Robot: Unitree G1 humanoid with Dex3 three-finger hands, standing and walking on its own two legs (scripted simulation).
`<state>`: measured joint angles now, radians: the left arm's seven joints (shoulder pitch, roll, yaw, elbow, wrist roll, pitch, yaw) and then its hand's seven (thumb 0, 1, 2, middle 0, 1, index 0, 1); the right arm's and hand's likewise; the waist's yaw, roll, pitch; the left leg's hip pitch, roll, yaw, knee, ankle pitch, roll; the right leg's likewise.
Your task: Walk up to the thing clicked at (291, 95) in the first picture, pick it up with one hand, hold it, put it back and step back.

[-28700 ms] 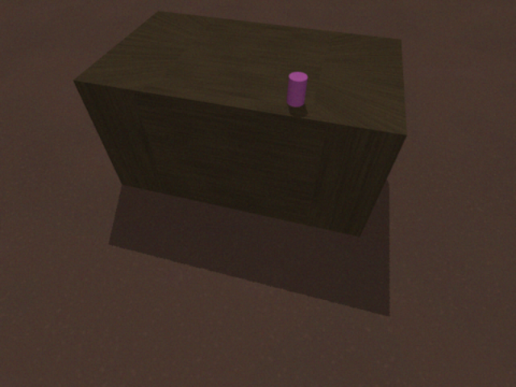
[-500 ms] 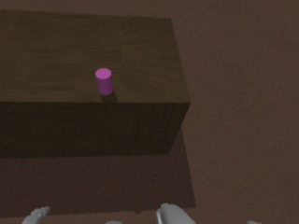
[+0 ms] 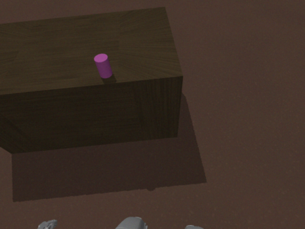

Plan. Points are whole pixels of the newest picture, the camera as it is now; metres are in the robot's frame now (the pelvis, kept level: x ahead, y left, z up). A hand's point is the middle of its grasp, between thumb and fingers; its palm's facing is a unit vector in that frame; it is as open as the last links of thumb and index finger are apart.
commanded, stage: step back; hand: left
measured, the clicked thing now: (103, 66) +0.82 +0.27 -0.12
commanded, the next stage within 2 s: stand in 1.64 s
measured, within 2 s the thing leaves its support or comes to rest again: neither
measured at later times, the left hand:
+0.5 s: hand out of the picture -0.12 +0.24 -0.16, palm faces -0.01 -0.92 -0.40, open 7.4 cm
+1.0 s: hand out of the picture -0.21 +0.26 -0.14, palm faces +0.06 -0.92 -0.39, open 7.4 cm
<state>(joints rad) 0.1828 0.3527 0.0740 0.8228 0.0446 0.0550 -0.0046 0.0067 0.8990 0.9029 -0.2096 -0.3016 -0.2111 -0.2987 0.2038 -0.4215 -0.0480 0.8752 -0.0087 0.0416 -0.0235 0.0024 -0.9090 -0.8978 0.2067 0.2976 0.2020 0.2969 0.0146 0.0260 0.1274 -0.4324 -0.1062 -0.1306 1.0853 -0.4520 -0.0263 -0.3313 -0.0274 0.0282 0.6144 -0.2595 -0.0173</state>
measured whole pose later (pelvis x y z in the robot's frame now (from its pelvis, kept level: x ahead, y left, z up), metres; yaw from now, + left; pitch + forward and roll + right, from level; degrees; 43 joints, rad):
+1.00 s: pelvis -0.25 -0.03 +0.00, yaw +4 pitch -3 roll +1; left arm 0.24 0.43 0.07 0.98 0.02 0.00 -0.03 0.01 0.90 0.90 -0.21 -0.30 -0.21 -0.30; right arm 0.25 -0.35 -0.05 0.98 -0.05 -0.01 0.03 0.00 -0.91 -0.90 0.21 0.30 0.21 0.30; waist 0.00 -0.03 0.05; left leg -0.20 -0.01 -0.02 0.54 -0.29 0.02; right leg -0.38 -0.03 0.00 0.84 -0.45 -0.02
